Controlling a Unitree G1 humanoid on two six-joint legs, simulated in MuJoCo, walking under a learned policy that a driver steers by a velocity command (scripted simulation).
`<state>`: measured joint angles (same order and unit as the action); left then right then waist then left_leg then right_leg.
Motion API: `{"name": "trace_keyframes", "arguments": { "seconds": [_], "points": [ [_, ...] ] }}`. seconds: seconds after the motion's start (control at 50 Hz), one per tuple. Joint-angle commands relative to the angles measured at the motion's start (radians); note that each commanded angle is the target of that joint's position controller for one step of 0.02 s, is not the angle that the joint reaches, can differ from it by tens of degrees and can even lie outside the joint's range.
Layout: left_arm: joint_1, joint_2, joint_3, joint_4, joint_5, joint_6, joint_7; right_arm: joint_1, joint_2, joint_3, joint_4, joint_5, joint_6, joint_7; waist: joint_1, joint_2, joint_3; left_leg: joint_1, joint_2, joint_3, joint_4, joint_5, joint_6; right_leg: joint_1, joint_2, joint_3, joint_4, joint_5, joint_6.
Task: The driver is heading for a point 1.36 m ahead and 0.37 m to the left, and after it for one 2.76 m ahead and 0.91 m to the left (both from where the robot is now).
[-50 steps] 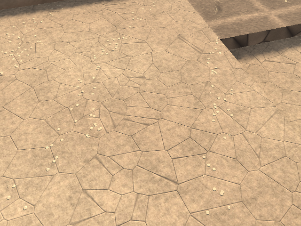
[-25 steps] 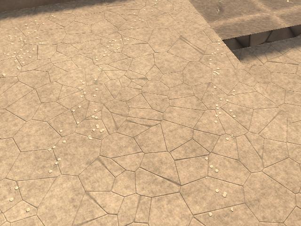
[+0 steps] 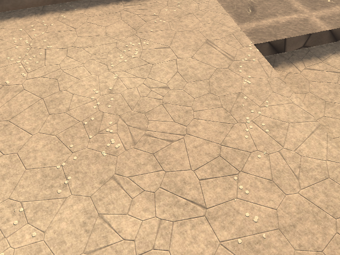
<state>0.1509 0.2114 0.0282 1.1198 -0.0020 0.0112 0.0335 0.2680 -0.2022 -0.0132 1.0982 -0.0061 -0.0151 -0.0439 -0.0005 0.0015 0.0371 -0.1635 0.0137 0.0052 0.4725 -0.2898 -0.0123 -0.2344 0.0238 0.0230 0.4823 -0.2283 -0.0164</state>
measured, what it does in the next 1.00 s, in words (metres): walks ahead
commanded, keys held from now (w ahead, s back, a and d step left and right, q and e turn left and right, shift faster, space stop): no key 0.46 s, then w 0.54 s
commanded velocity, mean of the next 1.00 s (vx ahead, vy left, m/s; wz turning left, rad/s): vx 0.16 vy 0.00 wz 0.00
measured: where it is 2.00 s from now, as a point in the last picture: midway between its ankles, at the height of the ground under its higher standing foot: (174, 197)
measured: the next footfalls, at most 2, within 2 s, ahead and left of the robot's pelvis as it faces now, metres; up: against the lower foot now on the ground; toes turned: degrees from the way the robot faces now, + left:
left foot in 1.18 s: +0.47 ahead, +0.12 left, +0.00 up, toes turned +2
right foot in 1.76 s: +0.78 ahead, -0.12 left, +0.00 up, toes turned -2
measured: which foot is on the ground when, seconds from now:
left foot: down 0.00-0.76, up 0.78-1.00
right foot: down 0.00-1.00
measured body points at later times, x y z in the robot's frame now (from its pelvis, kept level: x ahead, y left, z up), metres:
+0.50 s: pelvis +0.00 +0.01 +0.00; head +0.02 +0.01 +0.45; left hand +0.04 +0.25 -0.16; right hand -0.01 -0.23 -0.16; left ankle -0.02 +0.13 -0.74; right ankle +0.02 -0.11 -0.74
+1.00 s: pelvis +0.15 -0.02 +0.00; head +0.17 -0.03 +0.45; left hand +0.06 +0.21 -0.14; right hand +0.30 -0.27 -0.12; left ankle +0.25 +0.13 -0.67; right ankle +0.04 -0.11 -0.74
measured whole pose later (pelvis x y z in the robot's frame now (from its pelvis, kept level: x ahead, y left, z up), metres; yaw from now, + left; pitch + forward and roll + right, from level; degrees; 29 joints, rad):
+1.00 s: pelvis +0.15 -0.02 +0.00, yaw +0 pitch +2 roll +0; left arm 0.48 0.17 0.01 1.11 0.00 -0.08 0.01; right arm 0.14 -0.25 -0.06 0.91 0.03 -0.10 0.02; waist 0.06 0.03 -0.02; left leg -0.67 0.10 0.03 0.96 -0.14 0.03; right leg 0.04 0.04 -0.03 0.22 -0.29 -0.05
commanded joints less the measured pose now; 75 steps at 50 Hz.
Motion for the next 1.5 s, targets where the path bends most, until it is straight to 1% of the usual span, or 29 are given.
{"name": "trace_keyframes", "arguments": {
  "seconds": [0.02,0.46,0.52,0.56,0.6,0.64,0.66,0.7,0.74,0.76,0.78,0.8,0.82,0.84,0.88,0.9,1.0,1.1,1.14,1.18,1.2,1.22,1.24,1.26,1.28,1.3,1.34,1.4,1.5],
  "points": [
    [0.012,0.104,0.014,-0.025,0.0,-0.007,0.004,0.062,-0.094,-0.014,-0.017,0.001,-0.006,-0.003,0.001,0.001,-0.002,-0.075,0.016,-0.011,-0.088,0.093,0.016,0.046,-0.043,0.041,-0.078,0.119,-0.032],
    [0.067,0.083,0.009,-0.018,-0.002,-0.007,0.01,0.12,-0.067,-0.014,-0.016,0.003,-0.007,-0.004,0.002,0.003,0.01,-0.083,0.012,-0.013,-0.087,0.103,0.023,0.041,-0.04,0.031,-0.066,0.132,-0.024],
    [0.099,0.093,0.016,-0.008,-0.013,-0.006,0.013,0.138,-0.082,-0.022,-0.012,0.014,-0.002,-0.01,0.003,0.013,0.034,-0.122,-0.01,-0.009,-0.075,-0.295,0.061,-0.02,0.001,0.0,-0.04,-0.328,-0.045],
    [0.085,0.09,0.018,-0.027,-0.017,-0.025,0.01,0.141,-0.092,-0.027,-0.031,0.022,-0.014,-0.012,-0.005,0.021,0.112,-0.178,0.031,-0.076,-0.093,-0.461,0.106,-0.117,-0.019,0.028,-0.026,-0.47,-0.071],
    [0.061,0.066,0.015,-0.047,-0.021,-0.059,-0.002,0.196,-0.11,-0.037,-0.027,0.032,-0.039,-0.004,-0.03,0.063,0.124,-0.121,0.11,-0.196,-0.138,-0.484,0.161,-0.196,-0.024,0.02,0.053,-0.385,-0.068],
    [0.016,0.025,0.007,-0.078,-0.026,-0.09,-0.02,0.247,-0.167,-0.059,-0.019,0.036,-0.054,0.005,-0.044,0.176,0.12,-0.024,0.264,-0.422,-0.263,-0.523,0.242,-0.29,0.001,-0.065,0.227,-0.208,-0.052],
    [-0.001,0.031,0.008,-0.089,-0.027,-0.1,-0.026,0.229,-0.17,-0.062,-0.03,0.034,-0.058,0.008,-0.039,0.172,0.138,-0.049,0.309,-0.481,-0.293,-0.487,0.264,-0.292,-0.023,-0.051,0.27,-0.187,-0.065],
    [0.054,0.027,0.008,-0.081,-0.035,-0.115,-0.035,0.153,-0.163,-0.059,-0.063,0.036,-0.062,0.015,0.017,0.163,0.144,-0.105,0.285,-0.409,-0.258,-0.377,0.233,-0.189,-0.033,-0.058,0.157,-0.216,-0.092],
    [0.24,0.066,0.031,-0.006,-0.035,-0.117,-0.032,0.059,-0.151,-0.056,-0.106,0.041,-0.059,0.022,0.1,0.107,0.097,-0.263,0.152,-0.211,-0.112,-0.165,0.148,0.155,-0.008,-0.05,-0.021,-0.086,-0.089],
    [0.397,0.148,0.06,0.031,-0.029,-0.117,-0.027,0.002,-0.118,-0.046,-0.139,0.039,-0.07,0.025,0.159,-0.068,0.045,-0.413,0.037,-0.05,0.198,0.028,0.082,0.337,-0.144,0.194,-0.129,-0.133,-0.142],
    [0.53,0.265,0.087,0.047,-0.029,-0.12,-0.036,0.015,-0.053,-0.03,-0.174,0.035,-0.093,0.022,0.179,-0.332,-0.034,-0.6,-0.067,0.038,0.538,-0.129,0.035,0.493,-0.365,0.605,-0.273,-0.128,-0.275],
    [0.463,0.169,0.054,0.028,-0.009,-0.132,-0.038,-0.006,-0.089,-0.039,-0.18,0.046,-0.108,0.027,0.13,-0.192,-0.002,-0.702,-0.027,-0.071,0.741,-0.229,0.052,0.468,-0.414,0.68,-0.278,-0.097,-0.296],
    [0.387,0.113,0.037,0.0,-0.005,-0.138,-0.039,-0.002,-0.091,-0.04,-0.178,0.059,-0.117,0.038,0.09,-0.115,0.043,-0.755,0.018,-0.102,0.819,-0.158,0.08,0.438,-0.39,0.563,-0.263,-0.035,-0.266],
    [0.333,0.097,0.028,-0.022,-0.004,-0.138,-0.043,-0.004,-0.089,-0.041,-0.173,0.055,-0.121,0.045,0.065,-0.067,0.043,-0.761,0.056,-0.089,0.814,-0.074,0.096,0.414,-0.346,0.443,-0.27,0.017,-0.234],
    [0.315,0.061,0.009,-0.033,-0.004,-0.124,-0.047,-0.047,-0.114,-0.059,-0.186,0.037,-0.12,0.052,0.044,-0.048,0.057,-0.734,0.101,-0.049,0.729,0.032,0.096,0.37,-0.276,0.264,-0.291,0.212,-0.178],
    [0.331,0.054,0.004,-0.031,-0.001,-0.114,-0.043,-0.047,-0.096,-0.058,-0.189,0.037,-0.113,0.059,0.038,-0.069,0.05,-0.705,0.106,-0.031,0.695,0.054,0.086,0.345,-0.255,0.212,-0.301,0.258,-0.167],
    [0.314,0.124,0.007,-0.068,0.006,-0.099,-0.009,-0.273,-0.033,-0.025,-0.286,0.027,-0.095,0.069,0.055,-0.064,0.114,-0.545,0.068,0.049,0.3,0.256,0.028,0.116,-0.191,0.063,-0.389,0.285,-0.165],
    [0.373,0.156,0.026,-0.054,-0.02,-0.104,-0.005,-0.374,-0.091,-0.029,-0.343,0.039,-0.094,0.085,0.044,-0.087,0.123,-0.447,0.029,0.042,0.085,0.316,0.074,0.232,-0.256,0.04,-0.383,0.358,-0.149],
    [0.352,0.176,0.036,-0.062,-0.011,-0.094,-0.006,-0.301,-0.134,-0.05,-0.334,0.036,-0.098,0.089,-0.014,-0.114,0.04,-0.333,-0.011,0.056,0.076,0.272,0.108,0.322,-0.272,0.018,-0.253,0.675,-0.122],
    [0.323,0.174,0.036,-0.076,0.003,-0.075,-0.01,-0.023,-0.205,-0.091,-0.254,0.041,-0.09,0.079,-0.155,-0.13,-0.137,0.025,-0.055,0.081,0.089,0.236,0.158,0.262,-0.219,-0.032,0.097,0.889,-0.078],
    [0.33,0.134,0.019,-0.104,0.019,-0.074,-0.014,0.144,-0.277,-0.11,-0.219,0.029,-0.083,0.068,-0.198,-0.017,-0.269,0.338,0.141,-0.154,0.107,0.171,0.217,0.015,-0.161,-0.056,0.423,0.566,-0.053],
    [0.478,-0.039,-0.023,-0.102,0.004,-0.097,-0.029,0.196,-0.32,-0.112,-0.193,0.008,-0.083,0.079,-0.096,0.282,-0.446,0.602,0.382,-0.706,-0.084,-0.116,0.387,-0.313,0.047,0.013,0.786,-0.259,-0.004],
    [0.398,0.064,0.0,-0.102,-0.025,-0.129,-0.037,0.154,-0.227,-0.087,-0.197,0.014,-0.086,0.081,-0.124,0.203,-0.38,0.541,0.353,-0.804,-0.204,-0.196,0.346,-0.417,0.01,0.135,0.915,-0.312,-0.031],
    [0.282,0.125,0.017,-0.146,-0.049,-0.145,-0.039,0.054,-0.187,-0.075,-0.209,0.019,-0.093,0.08,-0.1,0.156,-0.204,0.388,0.33,-0.634,-0.212,-0.127,0.297,-0.493,-0.04,0.099,0.936,-0.237,-0.047],
    [0.218,0.138,0.02,-0.164,-0.045,-0.152,-0.03,-0.041,-0.165,-0.066,-0.231,0.016,-0.1,0.082,-0.066,0.036,-0.134,0.214,0.299,-0.494,-0.235,0.016,0.272,-0.444,-0.098,0.08,0.885,-0.132,-0.053],
    [0.195,0.136,0.03,-0.167,-0.03,-0.146,-0.02,-0.092,-0.146,-0.061,-0.235,0.004,-0.107,0.087,-0.029,0.005,-0.091,0.077,0.264,-0.389,-0.256,0.129,0.256,-0.387,-0.135,0.069,0.826,-0.075,-0.052],
    [0.245,0.096,0.034,-0.16,-0.022,-0.116,-0.015,-0.108,-0.109,-0.05,-0.218,-0.005,-0.112,0.094,0.027,0.05,-0.076,-0.04,0.214,-0.277,-0.31,0.171,0.252,-0.292,-0.173,0.074,0.753,-0.04,-0.054],
    [0.184,0.091,0.04,-0.19,-0.015,-0.092,-0.009,-0.054,-0.141,-0.054,-0.187,0.001,-0.115,0.079,0.036,0.052,-0.013,-0.1,0.198,-0.198,-0.373,0.182,0.27,-0.35,-0.195,0.051,0.634,0.01,-0.029],
    [-0.019,0.093,0.044,-0.257,-0.002,-0.101,-0.018,0.042,-0.177,-0.061,-0.165,0.007,-0.099,0.045,-0.016,0.037,0.02,-0.017,0.173,-0.12,-0.387,0.248,0.238,-0.464,-0.18,0.024,0.317,0.283,0.006]
  ]
}}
